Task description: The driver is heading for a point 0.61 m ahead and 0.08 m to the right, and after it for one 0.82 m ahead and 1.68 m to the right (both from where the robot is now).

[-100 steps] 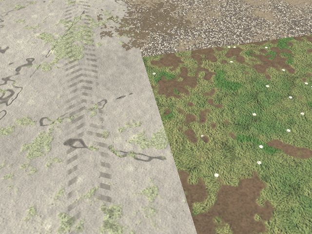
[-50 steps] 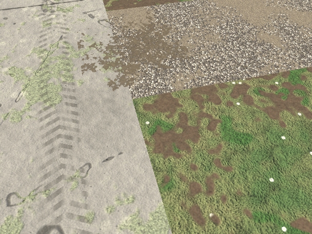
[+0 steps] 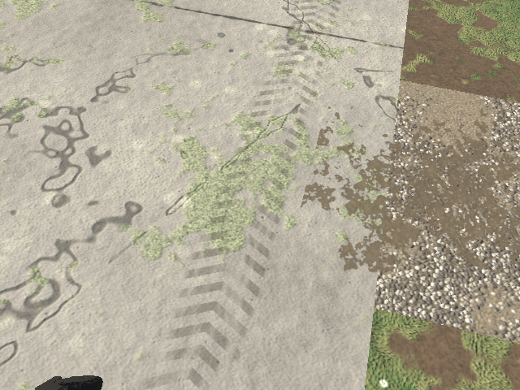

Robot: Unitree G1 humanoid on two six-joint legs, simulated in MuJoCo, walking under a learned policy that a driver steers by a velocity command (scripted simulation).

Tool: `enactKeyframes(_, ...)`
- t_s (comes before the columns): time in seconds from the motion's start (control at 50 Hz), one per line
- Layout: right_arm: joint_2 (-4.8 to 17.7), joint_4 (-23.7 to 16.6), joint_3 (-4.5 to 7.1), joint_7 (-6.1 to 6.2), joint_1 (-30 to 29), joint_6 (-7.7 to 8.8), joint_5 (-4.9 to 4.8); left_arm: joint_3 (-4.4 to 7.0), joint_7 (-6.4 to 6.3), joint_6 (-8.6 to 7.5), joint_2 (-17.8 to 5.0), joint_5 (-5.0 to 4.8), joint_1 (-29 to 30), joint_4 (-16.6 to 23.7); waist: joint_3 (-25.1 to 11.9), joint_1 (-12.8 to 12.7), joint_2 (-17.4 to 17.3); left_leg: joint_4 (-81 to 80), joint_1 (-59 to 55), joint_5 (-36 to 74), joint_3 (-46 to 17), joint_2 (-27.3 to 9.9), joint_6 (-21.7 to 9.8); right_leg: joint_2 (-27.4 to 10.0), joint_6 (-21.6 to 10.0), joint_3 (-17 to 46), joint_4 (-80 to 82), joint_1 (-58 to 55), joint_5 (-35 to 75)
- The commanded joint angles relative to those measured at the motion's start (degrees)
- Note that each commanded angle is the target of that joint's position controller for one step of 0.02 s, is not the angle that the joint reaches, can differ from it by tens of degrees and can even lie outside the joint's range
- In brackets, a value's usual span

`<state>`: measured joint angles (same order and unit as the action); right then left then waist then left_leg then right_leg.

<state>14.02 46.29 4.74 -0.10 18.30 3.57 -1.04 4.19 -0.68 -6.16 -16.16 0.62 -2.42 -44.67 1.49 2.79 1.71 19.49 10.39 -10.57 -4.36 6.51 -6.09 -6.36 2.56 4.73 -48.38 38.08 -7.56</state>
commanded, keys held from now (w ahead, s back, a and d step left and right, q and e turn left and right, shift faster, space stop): w+q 0.12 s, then w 0.36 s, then w+e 0.52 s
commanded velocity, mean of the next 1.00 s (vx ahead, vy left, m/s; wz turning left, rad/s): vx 0.50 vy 0.00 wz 0.02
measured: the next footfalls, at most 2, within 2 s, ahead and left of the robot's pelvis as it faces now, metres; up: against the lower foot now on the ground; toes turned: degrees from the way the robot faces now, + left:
right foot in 0.22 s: +0.31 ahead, -0.14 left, +0.00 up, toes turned +9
left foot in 0.70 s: +0.51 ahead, +0.16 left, +0.00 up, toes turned +6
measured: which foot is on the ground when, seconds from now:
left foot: down 0.00-0.22, up 0.24-0.68, down 0.70-1.00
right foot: up 0.00-0.20, down 0.22-0.70, up 0.72-1.00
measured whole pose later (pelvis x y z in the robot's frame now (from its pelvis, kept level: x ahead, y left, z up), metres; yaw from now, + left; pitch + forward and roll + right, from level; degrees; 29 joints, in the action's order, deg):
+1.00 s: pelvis +0.52 +0.04 +0.00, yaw -3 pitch +1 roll +2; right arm 15.3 48.0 4.6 0.0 18.6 5.6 0.8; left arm 4.4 0.8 -1.8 -17.8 -1.3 -10.3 -43.1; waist 0.2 3.1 3.0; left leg 15.1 4.0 -12.4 9.4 0.6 -1.2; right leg -6.1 0.5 3.3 -54.2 40.8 -4.9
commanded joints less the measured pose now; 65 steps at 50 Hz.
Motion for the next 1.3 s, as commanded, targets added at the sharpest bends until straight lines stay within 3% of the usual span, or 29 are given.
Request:
enactKeyframes(0.02, 9.9, -4.1, 2.39, 0.90, -0.3, 0.56, -0.33, 0.07, 0.42, -0.44, -2.0, -0.23, 4.4, 4.2, -1.3, 0.1, -5.7, -5.9, 4.4, 11.6, -9.0, -11.1, -7.4, 4.1, 0.4, -2.8, 12.3, -6.2, 11.3)
enactKeyframes(0.12, 9.5, -3.2, 2.25, 1.12, 3.1, -0.15, -0.67, 0.52, 1.65, -1.50, -4.6, -1.12, 8.6, 6.9, -1.4, 1.5, -7.5, -0.3, -2.0, 6.7, -15.9, -13.9, -5.9, 6.1, -1.1, -1.1, 20.4, -8.3, 9.9)
enactKeyframes(0.16, 9.4, -3.2, 2.22, 1.47, 3.0, -0.47, -0.23, 0.84, 2.13, -2.22, -5.7, -1.11, 6.2, 6.5, -2.0, 0.2, -9.2, 2.8, -5.1, 9.1, -17.9, -15.5, -5.3, 6.0, -2.6, -1.6, 21.4, -10.6, 6.0)
enactKeyframes(0.2, 7.3, -3.8, 1.38, 1.35, 1.8, -0.50, 0.09, 1.95, 1.95, -2.89, -7.8, -0.21, -3.1, 4.0, -6.7, -4.5, -9.5, 11.9, -4.5, 19.0, -15.7, -12.0, -3.0, 5.6, -6.0, -2.7, 23.9, -24.2, 6.4)
enactKeyframes(0.22, 5.1, -5.0, 0.32, 1.08, 1.1, -0.28, 0.99, 2.67, 1.64, -2.95, -10.6, 0.65, -12.2, 3.0, -14.2, -8.5, -4.9, 26.7, 2.6, 12.9, -11.7, -8.8, -0.9, -2.8, -10.0, 5.6, 21.8, -38.7, 6.5)
enactKeyframes(0.24, 1.8, -5.2, -0.61, 1.02, 10.3, 0.39, -0.81, 4.15, 1.91, -2.17, -15.2, 1.11, -19.8, 0.0, -21.5, -5.9, 14.3, 46.3, 23.6, -12.5, -5.2, -0.4, 3.7, -14.8, -20.1, 31.6, 26.2, -58.3, -4.6)
enactKeyframes(0.26, 6.2, -4.0, -0.25, 1.06, 10.6, 0.73, -1.48, 3.00, 2.36, -1.89, -10.2, -0.88, -19.9, -0.2, -18.9, -6.7, 13.1, 54.6, 32.4, -22.2, -7.6, -2.7, 4.1, -17.0, -20.5, 41.0, 30.8, -58.5, -17.1)
enactKeyframes(0.28, 9.5, -4.8, 0.53, 0.92, 4.0, 0.76, -1.40, 1.95, 2.26, -1.50, -6.5, -1.38, -16.6, 0.6, -10.3, -7.9, 6.4, 57.0, 35.5, -17.6, -7.8, -5.0, 4.0, -14.5, -17.8, 32.8, 31.6, -51.5, -18.4)
enactKeyframes(0.32, 8.4, -6.9, 0.41, 0.84, -3.4, 1.04, 0.30, 0.95, 2.19, -0.63, -4.6, -0.35, -11.2, 1.2, -2.7, -5.7, 0.3, 51.9, 33.0, -10.6, -4.1, -9.0, 4.0, -9.8, -15.7, 20.6, 33.7, -37.7, -6.9)
enactKeyframes(0.38, 5.6, -6.9, 0.10, 0.37, -1.9, 0.71, 0.27, 0.39, 2.18, -0.87, -3.9, -0.28, -10.9, 0.4, -2.9, -3.0, 3.6, 44.1, 27.1, -8.1, -1.3, -11.9, 4.2, -6.4, -15.4, 12.7, 36.8, -31.3, 2.9)
enactKeyframes(0.48, 3.1, -9.4, -1.36, 0.07, -9.9, 0.90, 0.67, 1.34, 1.36, -0.40, -8.0, -1.25, -13.7, -1.2, -1.8, -4.8, 2.6, 26.8, 26.5, 3.1, 1.7, -12.8, 5.7, -5.6, -15.5, 5.0, 40.1, -30.0, 8.5)
enactKeyframes(0.62, 4.9, -12.3, -1.03, -1.41, -19.5, 2.40, -0.22, 1.39, 0.97, 1.55, -9.3, -2.51, -19.9, -3.5, 0.3, -6.8, 3.7, 10.4, 18.2, 8.6, 2.6, -8.4, 5.9, -6.3, -13.1, 6.5, 35.6, -31.7, 6.3)
enactKeyframes(0.68, 8.7, -9.7, 0.92, -0.98, -10.0, 2.97, 0.20, 1.16, 0.55, 2.16, -9.0, -2.31, -18.8, -3.4, -4.4, -0.7, 3.6, 5.5, 1.3, 6.5, 3.6, -7.3, 3.3, -3.9, -10.0, 5.9, 25.4, -29.5, 12.0)
enactKeyframes(0.7, 11.9, -8.4, 2.11, -0.31, -1.0, 3.06, 1.29, 0.05, 0.66, 1.89, -6.0, -1.53, -17.6, -2.2, -11.1, 3.6, 0.6, 7.3, -12.7, 6.9, -2.6, -14.3, 0.2, -0.4, -7.7, 3.0, 11.7, -22.2, 7.7)
enactKeyframes(0.72, 17.1, -7.6, 3.32, 0.17, 5.4, 2.24, 2.44, -1.51, 0.40, 1.07, -0.5, -1.14, -21.7, -0.4, -18.9, 3.7, -12.8, 5.6, -31.6, 2.6, -22.0, -28.4, -6.1, 6.9, -3.7, -3.6, -8.9, -2.6, -12.5)
enactKeyframes(0.74, 14.6, -6.7, 2.70, -0.10, 7.3, 1.91, 2.03, -1.15, 0.40, 0.35, -3.0, -2.49, -23.1, -0.2, -21.5, 3.8, -18.1, 0.3, -31.1, -5.9, -35.5, -31.9, -9.8, 6.8, -3.5, 1.0, -19.7, 5.3, -26.8)
enactKeyframes(0.76, 10.9, -6.7, 1.53, -0.24, 4.4, 1.96, 1.24, 0.11, 0.42, 0.51, -7.2, -3.35, -20.2, 0.1, -13.8, 3.3, -13.0, -1.0, -25.1, -9.2, -28.8, -29.8, -8.0, 3.9, -3.6, 2.4, -24.1, 8.8, -22.9)
enactKeyframes(0.8, 6.9, -6.8, 0.18, -0.62, -2.9, 2.10, 1.16, 0.46, 0.36, 1.40, -6.7, -2.52, -15.9, 0.8, -5.7, 0.4, -8.6, -4.8, -12.1, -5.1, -16.2, -24.9, -5.4, 0.5, -3.6, 0.7, -21.7, 6.6, -14.6)
enactKeyframes(0.84, 5.4, -6.3, -0.09, -0.83, -6.9, 2.68, 1.57, 0.64, 0.61, 2.95, -4.9, -2.36, -16.3, 0.9, -2.2, -2.6, -9.5, -8.9, -3.7, 1.1, -8.5, -22.5, -4.5, -1.5, -3.2, 1.1, -18.7, 1.8, -10.2)
enactKeyframes(0.92, 7.4, -4.3, 0.95, -0.16, -6.7, 3.60, 1.96, 0.48, 0.91, 4.29, -3.0, -1.96, -13.5, 3.0, -0.7, -3.6, -5.8, -11.6, -2.3, 11.5, 0.6, -22.5, -5.4, -1.7, -1.8, 1.5, -13.7, 3.4, -2.0)
enactKeyframes(1.02, 10.1, -2.4, 1.68, 0.71, -4.4, 2.90, 1.43, -0.42, 2.69, 3.88, -1.6, -1.73, -4.6, 6.1, 1.6, -0.6, -4.3, -12.1, -4.2, 12.9, 9.9, -21.3, -3.5, -0.5, -2.6, -2.5, 2.6, 1.2, 10.2)
enactKeyframes(1.12, 12.6, -0.3, 2.60, 0.80, -0.9, 1.19, -0.03, -0.39, 4.13, 4.07, -2.7, -1.82, 2.1, 10.3, 3.8, 1.1, -4.5, -8.3, -12.9, 17.1, 13.2, -24.0, -1.7, 0.9, -5.6, -6.2, 10.3, 1.8, 3.7)
enactKeyframes(1.16, 14.4, -0.3, 3.04, 0.98, -1.4, 0.40, -0.46, 0.43, 4.34, 4.29, -4.2, -1.69, 0.4, 11.0, 1.3, -0.9, -6.2, -1.4, -15.0, 34.6, 15.1, -24.0, -0.4, 4.2, -7.8, -9.6, 11.1, -3.9, -2.4)
enactKeyframes(1.2, 14.6, -0.6, 2.90, 1.29, -2.4, -0.50, -0.88, 3.13, 3.74, 4.54, -8.6, -1.93, -13.2, 8.0, -6.6, -8.8, -5.9, 17.9, -11.0, 46.9, 18.2, -21.0, 2.1, 9.9, -11.2, -12.4, 15.5, -23.4, -1.4)
enactKeyframes(1.22, 12.3, -1.6, 1.91, 1.51, -1.4, -0.16, 0.41, 5.29, 2.54, 5.12, -13.7, -2.02, -22.7, 5.8, -12.1, -12.5, -0.4, 35.5, 3.0, 31.1, 18.4, -18.7, 5.0, 4.9, -14.4, -2.2, 16.5, -41.5, 0.5)
enactKeyframes(1.24, 3.6, -5.2, -0.85, 0.81, 3.4, 1.46, 2.58, 5.86, 2.20, 4.66, -20.3, -2.37, -20.2, 6.4, -16.2, -4.8, 14.7, 55.4, 29.0, -21.9, 12.7, -6.7, 8.6, -9.7, -24.9, 31.2, 22.8, -58.3, -8.4)
enactKeyframes(1.26, 8.3, -5.7, -0.39, 0.04, -2.2, 3.73, 0.32, 4.45, 2.55, 3.75, -15.9, -1.90, -22.5, 8.2, -23.5, -9.6, 7.7, 61.2, 34.7, -24.0, -0.5, -6.0, 7.6, -13.3, -26.7, 43.3, 30.9, -61.1, -14.8)
enactKeyframes(1.28, 10.7, -7.3, 0.27, -0.37, -7.4, 4.65, -1.69, 3.46, 2.79, 2.98, -12.4, -1.48, -20.9, 7.4, -15.3, -10.0, 4.7, 60.4, 39.4, -18.4, -0.5, -8.5, 6.3, -11.8, -23.7, 35.0, 31.7, -56.4, -10.8)
enactKeyframes(1.3, 10.0, -7.2, -0.09, -0.07, -8.0, 5.11, -0.91, 2.89, 2.71, 2.65, -10.7, -1.78, -17.7, 7.6, -10.5, -7.6, 1.1, 55.6, 37.6, -13.4, -0.3, -11.0, 5.5, -9.2, -21.6, 27.8, 31.2, -48.0, -6.0)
